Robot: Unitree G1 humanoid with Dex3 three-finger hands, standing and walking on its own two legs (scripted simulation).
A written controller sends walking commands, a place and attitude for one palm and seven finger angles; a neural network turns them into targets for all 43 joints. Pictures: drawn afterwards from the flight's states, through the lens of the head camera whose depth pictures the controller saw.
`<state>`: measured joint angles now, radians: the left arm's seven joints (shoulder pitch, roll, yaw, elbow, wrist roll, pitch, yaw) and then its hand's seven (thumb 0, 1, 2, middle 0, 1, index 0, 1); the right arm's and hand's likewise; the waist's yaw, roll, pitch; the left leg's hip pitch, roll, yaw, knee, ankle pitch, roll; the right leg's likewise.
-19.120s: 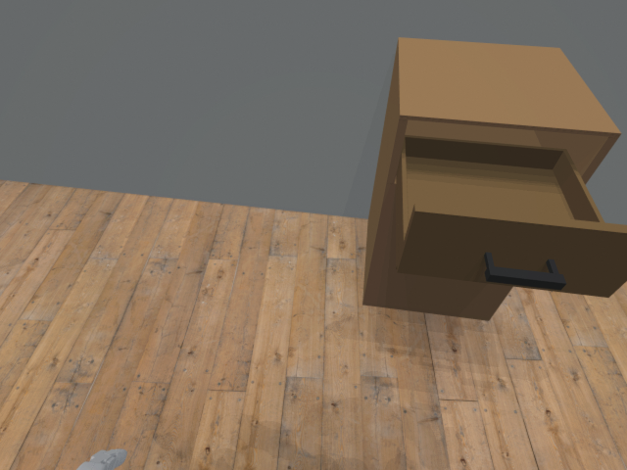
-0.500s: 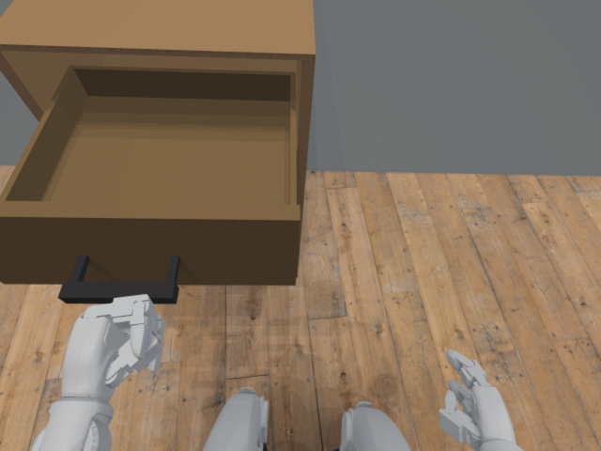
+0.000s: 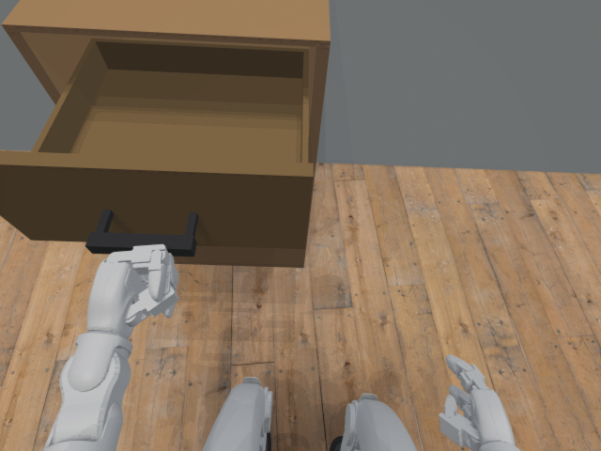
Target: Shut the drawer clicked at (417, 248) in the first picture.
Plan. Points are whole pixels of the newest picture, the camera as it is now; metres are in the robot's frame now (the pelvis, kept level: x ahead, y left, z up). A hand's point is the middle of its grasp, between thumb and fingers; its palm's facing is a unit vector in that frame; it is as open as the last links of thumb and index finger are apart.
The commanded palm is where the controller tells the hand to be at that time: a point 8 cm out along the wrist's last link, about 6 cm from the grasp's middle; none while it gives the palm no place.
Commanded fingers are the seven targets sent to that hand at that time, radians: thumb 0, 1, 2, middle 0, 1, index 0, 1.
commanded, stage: push the drawer shut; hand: left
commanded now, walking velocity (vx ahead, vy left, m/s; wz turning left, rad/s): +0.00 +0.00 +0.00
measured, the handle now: (146, 231) +0.37 +0.23 +0.04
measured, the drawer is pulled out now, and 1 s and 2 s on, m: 0.24 0.11 0.00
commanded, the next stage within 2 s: none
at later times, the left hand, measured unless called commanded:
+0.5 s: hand (183, 239) +0.37 +0.19 +0.03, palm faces +0.04 -1.00 -0.04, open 2.9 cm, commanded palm +0.36 +0.22 +0.05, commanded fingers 0.00 0.90 0.90 -1.40 -1.60 -1.40 -1.60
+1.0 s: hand (190, 200) +0.43 +0.19 +0.03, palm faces +0.05 -1.00 -0.05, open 2.9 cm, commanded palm +0.43 +0.23 +0.05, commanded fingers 0.00 0.90 0.90 -1.40 -1.60 -1.40 -1.60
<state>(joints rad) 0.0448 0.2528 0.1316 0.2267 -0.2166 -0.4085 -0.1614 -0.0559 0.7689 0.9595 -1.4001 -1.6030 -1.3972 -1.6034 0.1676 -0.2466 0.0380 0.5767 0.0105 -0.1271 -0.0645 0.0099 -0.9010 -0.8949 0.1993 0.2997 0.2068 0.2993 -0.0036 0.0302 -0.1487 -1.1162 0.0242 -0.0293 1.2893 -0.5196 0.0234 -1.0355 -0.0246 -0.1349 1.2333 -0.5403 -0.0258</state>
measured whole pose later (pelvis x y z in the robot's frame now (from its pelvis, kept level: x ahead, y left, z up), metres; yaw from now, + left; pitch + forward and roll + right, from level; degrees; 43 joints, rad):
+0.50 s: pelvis +0.00 +0.01 +0.01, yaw -1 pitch +20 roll -3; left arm -0.23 0.26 0.17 0.51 -0.18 -0.44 -0.11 -0.02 0.79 0.96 -1.40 -1.60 -1.40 -1.60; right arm 0.23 -0.26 0.02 0.62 0.00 -0.08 -0.04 0.01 -0.90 -0.89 0.20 0.30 0.21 0.30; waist -0.04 0.02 -0.14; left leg -1.09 0.02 0.00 1.24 -0.50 0.04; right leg -1.02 -0.02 -0.10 1.18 -0.51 -0.01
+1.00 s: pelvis +0.00 +0.00 +0.01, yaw -1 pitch +22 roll -3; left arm -0.52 0.34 0.27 0.84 -0.16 -0.49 -0.16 -0.02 0.77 0.95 -1.40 -1.60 -1.40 -1.60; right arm 0.23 -0.26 0.03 0.65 0.00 -0.04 -0.05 0.01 -0.90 -0.89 0.20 0.30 0.21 0.30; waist -0.07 0.02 -0.13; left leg -1.13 0.03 -0.01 1.24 -0.50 0.02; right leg -1.07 -0.01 -0.11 1.19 -0.51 -0.03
